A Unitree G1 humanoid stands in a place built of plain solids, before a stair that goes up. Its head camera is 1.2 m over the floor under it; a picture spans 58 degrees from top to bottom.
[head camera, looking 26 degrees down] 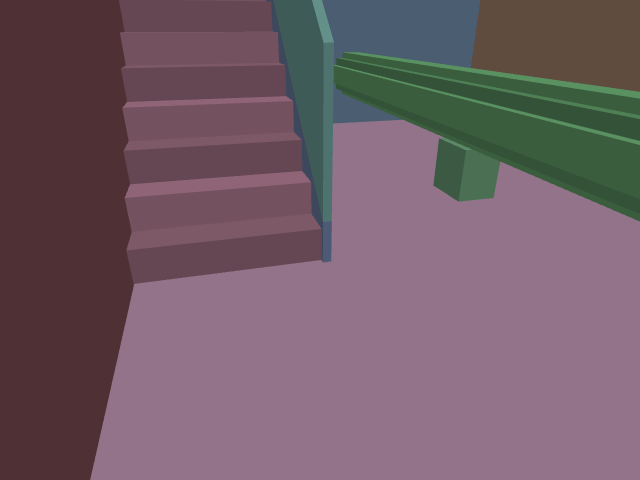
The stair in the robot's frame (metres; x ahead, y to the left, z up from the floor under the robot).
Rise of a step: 0.20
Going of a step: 0.23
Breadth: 1.02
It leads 15 degrees to the left of straight ahead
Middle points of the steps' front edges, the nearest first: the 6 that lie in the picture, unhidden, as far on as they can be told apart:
2.06 0.48 0.20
2.29 0.54 0.40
2.51 0.60 0.59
2.74 0.66 0.79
2.96 0.72 0.98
3.19 0.78 1.18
